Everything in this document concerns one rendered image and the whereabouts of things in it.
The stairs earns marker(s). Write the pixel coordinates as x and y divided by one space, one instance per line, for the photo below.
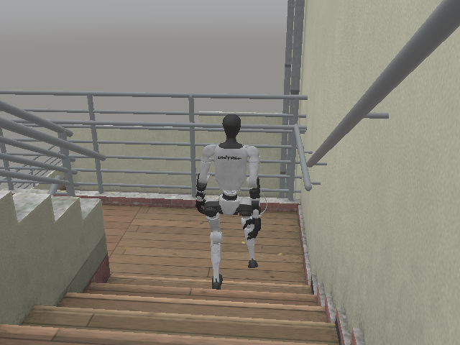
131 310

